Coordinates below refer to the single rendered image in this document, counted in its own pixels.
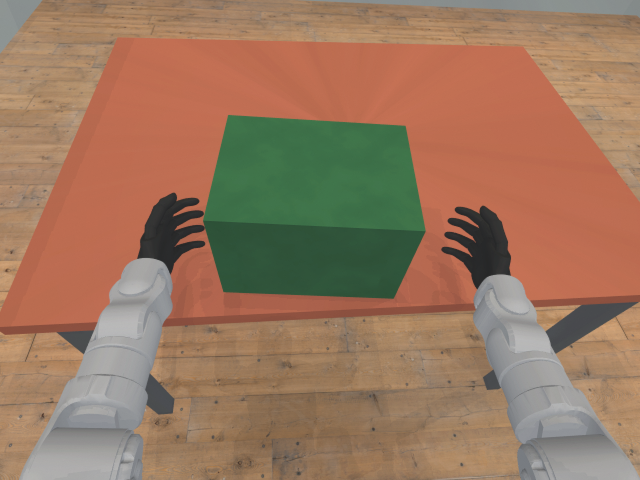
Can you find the right robot forearm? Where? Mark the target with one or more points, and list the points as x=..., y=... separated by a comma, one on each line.
x=542, y=401

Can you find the left robot hand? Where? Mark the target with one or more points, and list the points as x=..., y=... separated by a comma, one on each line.
x=159, y=239

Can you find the robot left upper arm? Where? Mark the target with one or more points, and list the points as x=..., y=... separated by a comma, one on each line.
x=89, y=454

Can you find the robot right upper arm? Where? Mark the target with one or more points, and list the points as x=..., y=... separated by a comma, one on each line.
x=581, y=457

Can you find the table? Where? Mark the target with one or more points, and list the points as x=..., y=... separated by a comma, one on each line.
x=485, y=128

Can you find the carton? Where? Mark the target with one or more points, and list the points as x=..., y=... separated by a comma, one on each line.
x=309, y=207

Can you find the left robot forearm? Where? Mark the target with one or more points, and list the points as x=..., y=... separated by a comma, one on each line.
x=109, y=388

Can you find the right robot hand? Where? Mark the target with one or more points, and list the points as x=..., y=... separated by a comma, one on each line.
x=490, y=254

